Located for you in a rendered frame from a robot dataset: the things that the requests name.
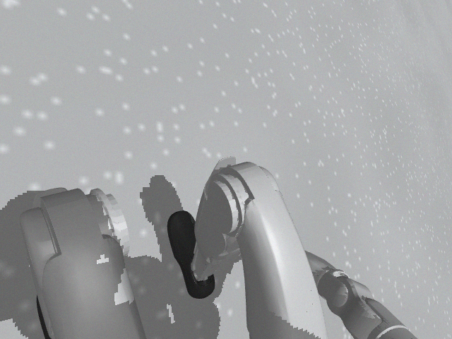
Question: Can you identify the left robot foot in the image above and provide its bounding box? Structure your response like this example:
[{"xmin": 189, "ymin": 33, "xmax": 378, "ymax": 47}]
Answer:
[{"xmin": 37, "ymin": 298, "xmax": 51, "ymax": 339}]

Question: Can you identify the right robot foot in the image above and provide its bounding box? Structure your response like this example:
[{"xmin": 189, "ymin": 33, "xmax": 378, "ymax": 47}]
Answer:
[{"xmin": 167, "ymin": 210, "xmax": 215, "ymax": 299}]

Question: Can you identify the right robot hand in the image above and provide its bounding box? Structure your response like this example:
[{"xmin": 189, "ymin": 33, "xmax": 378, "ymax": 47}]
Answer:
[{"xmin": 305, "ymin": 251, "xmax": 336, "ymax": 289}]

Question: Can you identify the right robot arm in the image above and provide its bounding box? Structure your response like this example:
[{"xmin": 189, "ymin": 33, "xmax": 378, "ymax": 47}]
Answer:
[{"xmin": 318, "ymin": 269, "xmax": 417, "ymax": 339}]

